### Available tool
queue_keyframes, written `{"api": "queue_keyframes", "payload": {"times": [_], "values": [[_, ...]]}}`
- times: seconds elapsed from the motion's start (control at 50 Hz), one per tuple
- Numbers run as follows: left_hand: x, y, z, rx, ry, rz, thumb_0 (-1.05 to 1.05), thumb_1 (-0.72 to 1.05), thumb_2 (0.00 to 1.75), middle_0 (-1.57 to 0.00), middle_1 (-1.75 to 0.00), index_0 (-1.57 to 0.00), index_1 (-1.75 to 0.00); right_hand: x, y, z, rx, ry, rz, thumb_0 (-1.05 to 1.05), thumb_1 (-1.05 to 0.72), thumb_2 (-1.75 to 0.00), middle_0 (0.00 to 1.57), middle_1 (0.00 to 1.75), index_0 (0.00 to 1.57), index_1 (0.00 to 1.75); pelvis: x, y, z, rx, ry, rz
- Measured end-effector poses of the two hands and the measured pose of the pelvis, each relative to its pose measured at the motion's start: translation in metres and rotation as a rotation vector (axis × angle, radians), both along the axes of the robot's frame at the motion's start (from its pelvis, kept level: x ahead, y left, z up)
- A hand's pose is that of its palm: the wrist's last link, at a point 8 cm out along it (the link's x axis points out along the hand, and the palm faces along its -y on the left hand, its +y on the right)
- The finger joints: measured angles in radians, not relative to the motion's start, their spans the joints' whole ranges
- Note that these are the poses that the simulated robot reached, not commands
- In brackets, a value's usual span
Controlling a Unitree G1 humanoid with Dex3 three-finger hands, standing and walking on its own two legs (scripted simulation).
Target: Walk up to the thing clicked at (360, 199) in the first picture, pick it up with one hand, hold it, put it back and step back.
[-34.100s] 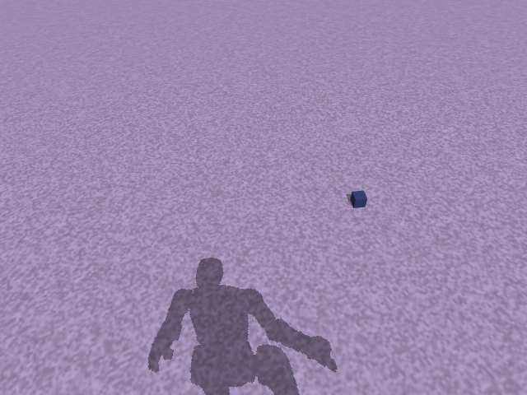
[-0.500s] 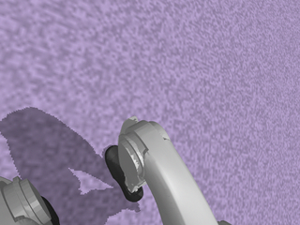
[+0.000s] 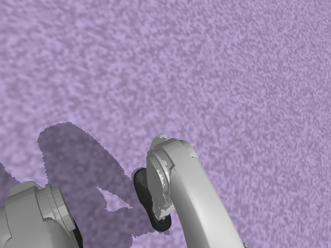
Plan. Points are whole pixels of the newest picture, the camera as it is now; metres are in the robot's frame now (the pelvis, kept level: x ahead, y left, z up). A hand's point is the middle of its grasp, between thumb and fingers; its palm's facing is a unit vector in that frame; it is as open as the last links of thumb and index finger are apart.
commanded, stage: settle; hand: left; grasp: from above
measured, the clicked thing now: out of the picture +0.46 +0.35 -0.26
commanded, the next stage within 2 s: lift in 0.42 s
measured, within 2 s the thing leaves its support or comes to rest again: neither
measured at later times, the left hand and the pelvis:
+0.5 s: hand out of the picture +0.45 +0.33 -0.16, palm faces -0.24 -0.33 -0.91, open 5.9 cm; pelvis +0.01 -0.01 +0.01, yaw +5 degrees
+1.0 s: hand out of the picture +0.41 +0.34 -0.06, palm faces -0.25 -0.32 -0.91, open 6.5 cm; pelvis +0.01 -0.01 +0.05, yaw +9 degrees
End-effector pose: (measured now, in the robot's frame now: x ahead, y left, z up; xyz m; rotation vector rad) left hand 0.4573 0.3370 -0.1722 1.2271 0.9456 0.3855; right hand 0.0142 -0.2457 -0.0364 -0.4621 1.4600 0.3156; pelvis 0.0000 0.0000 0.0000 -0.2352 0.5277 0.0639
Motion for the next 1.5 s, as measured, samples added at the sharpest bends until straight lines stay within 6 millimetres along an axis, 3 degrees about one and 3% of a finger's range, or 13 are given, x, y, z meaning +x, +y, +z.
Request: {"api": "queue_keyframes", "payload": {"times": [0.2,0.46,0.64,0.94,1.16,1.5], "values": [[-0.004,0.003,0.037,0.007,0.018,-0.016,-0.10,0.28,0.19,-0.79,-0.42,-1.27,-0.48,0.013,-0.013,-0.016,0.004,-0.052,-0.035,0.00,-0.91,-0.90,0.20,0.30,0.20,0.30,0.003,-0.003,0.001,0.034,0.034,0.014],[-0.006,-0.001,0.064,0.005,0.019,0.006,-0.10,0.25,0.24,-0.79,-0.42,-1.23,-0.51,0.020,-0.022,-0.032,0.004,-0.052,-0.073,0.00,-0.91,-0.90,0.20,0.30,0.20,0.30,0.007,-0.008,0.006,0.079,0.076,0.028],[-0.004,0.000,0.089,0.001,0.010,0.008,-0.10,0.26,0.24,-0.79,-0.42,-1.17,-0.48,0.035,-0.024,-0.039,0.004,-0.066,-0.123,0.00,-0.91,-0.90,0.20,0.30,0.20,0.30,0.012,-0.009,0.013,0.098,0.105,0.038],[-0.035,0.003,0.150,0.003,0.024,-0.048,-0.11,0.28,0.19,-0.80,-0.40,-1.14,-0.43,0.070,-0.023,-0.037,0.020,-0.167,-0.174,0.01,-0.92,-0.90,0.20,0.30,0.20,0.30,0.010,-0.012,0.040,0.129,0.103,0.062],[-0.066,-0.007,0.219,0.011,0.004,-0.053,-0.11,0.27,0.19,-0.82,-0.39,-1.11,-0.40,0.102,-0.020,0.011,-0.004,-0.286,-0.218,0.01,-0.92,-0.90,0.20,0.30,0.20,0.30,0.007,-0.014,0.096,0.140,0.093,0.074],[-0.101,-0.026,0.359,-0.009,0.024,-0.070,-0.10,0.25,0.19,-0.86,-0.33,-1.13,-0.35,0.157,-0.005,0.142,-0.038,-0.436,-0.295,0.01,-0.91,-0.90,0.20,0.30,0.20,0.30,0.028,-0.015,0.227,0.174,-0.009,0.095]]}}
